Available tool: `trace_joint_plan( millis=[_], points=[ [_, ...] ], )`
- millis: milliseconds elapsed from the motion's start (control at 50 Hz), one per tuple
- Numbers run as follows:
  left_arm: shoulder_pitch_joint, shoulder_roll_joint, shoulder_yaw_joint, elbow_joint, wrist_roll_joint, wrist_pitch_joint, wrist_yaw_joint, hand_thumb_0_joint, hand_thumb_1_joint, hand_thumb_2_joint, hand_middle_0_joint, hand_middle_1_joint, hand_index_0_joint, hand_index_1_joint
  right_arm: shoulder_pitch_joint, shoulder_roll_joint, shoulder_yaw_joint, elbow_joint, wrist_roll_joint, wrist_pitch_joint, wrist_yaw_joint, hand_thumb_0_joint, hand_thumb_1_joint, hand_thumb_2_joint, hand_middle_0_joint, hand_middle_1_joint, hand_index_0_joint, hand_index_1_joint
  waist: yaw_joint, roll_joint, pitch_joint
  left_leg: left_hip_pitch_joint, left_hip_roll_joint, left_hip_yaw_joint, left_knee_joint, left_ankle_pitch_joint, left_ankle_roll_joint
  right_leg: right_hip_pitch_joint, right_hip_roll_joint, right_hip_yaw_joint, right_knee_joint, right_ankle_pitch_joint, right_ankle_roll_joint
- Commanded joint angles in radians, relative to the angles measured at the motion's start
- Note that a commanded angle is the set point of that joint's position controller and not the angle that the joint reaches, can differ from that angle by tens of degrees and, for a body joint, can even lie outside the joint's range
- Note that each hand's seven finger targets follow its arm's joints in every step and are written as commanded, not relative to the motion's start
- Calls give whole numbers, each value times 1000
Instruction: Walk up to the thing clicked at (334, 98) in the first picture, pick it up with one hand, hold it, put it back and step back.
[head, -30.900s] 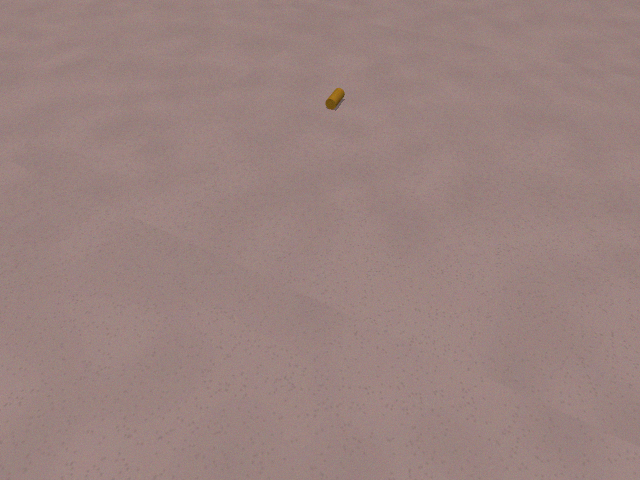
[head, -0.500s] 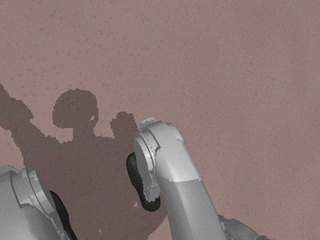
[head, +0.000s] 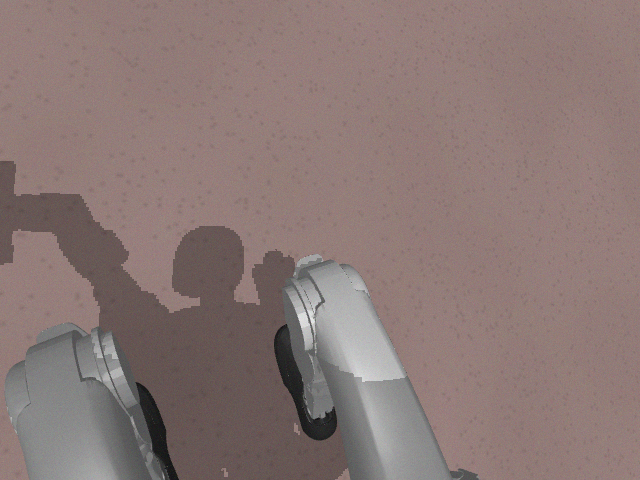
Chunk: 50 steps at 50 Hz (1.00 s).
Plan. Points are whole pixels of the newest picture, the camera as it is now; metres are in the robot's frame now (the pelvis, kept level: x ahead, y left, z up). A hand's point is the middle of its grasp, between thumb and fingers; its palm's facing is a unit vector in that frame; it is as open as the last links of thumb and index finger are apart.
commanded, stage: lift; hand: left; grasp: from above
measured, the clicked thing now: out of the picture +0.48 +0.34 -0.18
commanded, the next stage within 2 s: hold in 1.56 s
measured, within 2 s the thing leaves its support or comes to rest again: neither
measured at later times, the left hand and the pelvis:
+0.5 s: hand out of the picture +0.41 +0.33 +0.00, palm faces +0.05 -0.49 -0.87, open 9.7 cm; pelvis +0.00 -0.01 +0.07, yaw +6 degrees
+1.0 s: hand out of the picture +0.35 +0.29 +0.20, palm faces -0.03 -0.47 -0.88, open 9.9 cm; pelvis +0.03 -0.02 +0.26, yaw +9 degrees
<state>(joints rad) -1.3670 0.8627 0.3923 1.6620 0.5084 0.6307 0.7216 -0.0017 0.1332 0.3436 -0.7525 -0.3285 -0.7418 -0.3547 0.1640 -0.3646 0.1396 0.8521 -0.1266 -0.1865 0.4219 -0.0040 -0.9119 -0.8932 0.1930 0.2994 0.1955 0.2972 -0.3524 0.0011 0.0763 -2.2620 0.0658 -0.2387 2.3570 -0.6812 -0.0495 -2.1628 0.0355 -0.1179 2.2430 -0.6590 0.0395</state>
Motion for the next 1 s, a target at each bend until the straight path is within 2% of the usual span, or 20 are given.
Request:
trace_joint_plan(
  millis=[0, 100, 160, 240, 300, 320, 380, 400, 520, 560, 600, 640, 700, 720, 740, 800, 860, 880, 900, 980],
  points=[
    [-329, 174, -46, -169, 41, 2, 11, 0, 722, 658, -1075, -507, -1067, -519, 223, -278, -100, 37, 20, 2, -18, 0, -903, -899, 200, 299, 200, 299, -7, 395, -783, 547, -14, 145, -233, 185, 56, 367, 30, -85, -253, 257, -24],
    [-298, 126, -56, -231, 55, 18, -30, 0, 740, 666, -1087, -506, -1079, -519, 222, -268, -147, 39, 42, 4, -34, 0, -899, -898, 200, 299, 200, 299, 39, 401, -872, 609, -14, 158, -270, 201, 52, 361, 25, -69, -271, 257, -36],
    [-278, 84, -78, -282, 55, 31, -47, 0, 730, 662, -1085, -500, -1076, -514, 205, -255, -174, 57, 55, 8, -54, 0, -899, -898, 200, 299, 200, 299, 62, 389, -896, 644, -16, 168, -316, 163, 49, 357, 27, -58, -310, 201, -42],
    [-247, -2, -88, -342, 12, 55, -61, 0, 816, 732, -1144, -534, -1134, -549, 214, -237, -208, 30, 82, 23, -84, 0, -890, -895, 200, 299, 200, 299, 87, 339, -931, 692, -18, 180, -373, 146, 47, 369, 25, -33, -358, 169, -48],
    [-240, -25, -81, -377, 15, 77, -71, 0, 824, 731, -1139, -529, -1132, -542, 220, -234, -225, 0, 104, 34, -115, 0, -888, -895, 200, 299, 200, 299, 111, 305, -975, 710, -20, 203, -405, 162, 50, 408, 21, -6, -394, 179, -51],
    [-225, -58, -97, -372, 11, 85, -73, 0, 826, 750, -1139, -548, -1132, -561, 219, -222, -225, -7, 107, 38, -122, 0, -888, -895, 200, 299, 200, 299, 118, 302, -970, 719, -19, 209, -415, 165, 48, 410, 21, 0, -406, 184, -51],
    [-185, -56, -101, -371, 27, 106, -99, 0, 804, 777, -1109, -567, -1102, -580, 199, -220, -228, -21, 118, 40, -156, 0, -884, -894, 201, 299, 200, 299, 118, 213, -922, 708, -25, 204, -466, 141, 57, 452, 17, 11, -464, 145, -46],
    [-163, -84, -120, -377, 26, 110, -117, 0, 822, 793, -1120, -577, -1113, -590, 213, -179, -213, 0, 116, 43, -161, 0, -882, -893, 201, 299, 200, 299, 126, 195, -906, 708, -28, 218, -474, 141, 59, 484, 20, 25, -485, 138, -43],
    [-80, -121, -156, -428, 63, 146, -164, 0, 735, 808, -1041, -623, -1036, -633, 160, -180, -224, -21, 124, 12, -219, 0, -884, -896, 201, 300, 201, 300, 149, 144, -868, 792, -33, 211, -596, 99, 58, 579, 15, 55, -611, 54, -43],
    [-38, -199, -187, -428, 49, 162, -172, 0, 730, 830, -1032, -662, -1030, -668, 148, -176, -230, -44, 130, 3, -232, 0, -885, -896, 201, 300, 200, 300, 155, 125, -880, 864, -30, 214, -651, 118, 53, 640, 14, 58, -655, 86, -43],
    [-37, -188, -182, -487, 33, 174, -169, 0, 694, 830, -1000, -670, -998, -677, 131, -184, -230, -56, 139, -9, -254, 0, -884, -896, 201, 300, 201, 300, 171, 146, -869, 917, -29, 206, -712, 117, 47, 678, 13, 57, -698, 88, -45],
    [27, -222, -202, -508, 32, 186, -165, 0, 670, 825, -986, -664, -983, -672, 118, -172, -227, -56, 143, -14, -270, 0, -884, -895, 201, 300, 200, 300, 183, 139, -853, 986, -26, 200, -775, 117, 39, 713, 11, 52, -736, 92, -47],
    [15, -210, -219, -620, 23, 187, -158, 0, 657, 882, -991, -682, -976, -701, 94, -160, -222, -57, 149, -25, -295, 0, -883, -895, 201, 299, 200, 299, 196, 158, -858, 1064, -23, 210, -838, 144, 35, 788, 15, 68, -809, 118, -48],
    [1, -249, -240, -644, 17, 190, -157, 0, 658, 893, -1000, -678, -981, -702, 92, -155, -218, -59, 153, -28, -301, 0, -884, -896, 201, 300, 200, 300, 193, 170, -863, 1096, -21, 213, -865, 157, 33, 829, 15, 69, -826, 138, -48],
    [22, -237, -246, -654, 20, 193, -155, 0, 640, 916, -999, -683, -975, -713, 76, -154, -217, -51, 155, -30, -306, 0, -884, -897, 201, 300, 200, 300, 199, 152, -859, 1118, -18, 208, -895, 157, 32, 865, 19, 68, -858, 133, -46],
    [89, -251, -258, -631, -3, 203, -144, 0, 654, 897, -1021, -651, -994, -684, 66, -139, -219, -30, 154, -35, -319, 0, -882, -896, 201, 299, 200, 299, 207, 126, -798, 1172, -18, 216, -962, 170, 31, 952, 21, 85, -945, 126, -45],
    [97, -312, -283, -617, -26, 215, -142, 0, 680, 875, -1029, -657, -1011, -682, 73, -116, -209, -5, 158, -38, -328, 0, -877, -894, 201, 299, 200, 299, 205, 101, -762, 1213, -24, 231, -1010, 217, 35, 1048, 19, 108, -1018, 167, -37],
    [116, -290, -272, -590, -30, 222, -144, 0, 648, 853, -1011, -628, -990, -656, 60, -117, -207, -5, 159, -39, -331, 0, -877, -895, 201, 299, 200, 299, 201, 80, -713, 1221, -25, 228, -1040, 208, 35, 1062, 18, 106, -1047, 151, -36],
    [135, -294, -274, -574, -27, 227, -149, 0, 648, 790, -1005, -597, -989, -618, 58, -115, -209, 6, 159, -44, -331, 0, -877, -894, 201, 299, 200, 299, 208, 84, -693, 1247, -26, 225, -1070, 204, 32, 1072, 18, 103, -1064, 144, -38],
    [167, -343, -299, -508, -18, 244, -163, 0, 691, 765, -1035, -579, -1020, -599, 46, -100, -199, 12, 163, -51, -330, 0, -876, -895, 201, 300, 200, 300, 217, 75, -624, 1308, -32, 225, -1155, 211, 29, 1134, 18, 99, -1148, 149, -36]
  ],
)
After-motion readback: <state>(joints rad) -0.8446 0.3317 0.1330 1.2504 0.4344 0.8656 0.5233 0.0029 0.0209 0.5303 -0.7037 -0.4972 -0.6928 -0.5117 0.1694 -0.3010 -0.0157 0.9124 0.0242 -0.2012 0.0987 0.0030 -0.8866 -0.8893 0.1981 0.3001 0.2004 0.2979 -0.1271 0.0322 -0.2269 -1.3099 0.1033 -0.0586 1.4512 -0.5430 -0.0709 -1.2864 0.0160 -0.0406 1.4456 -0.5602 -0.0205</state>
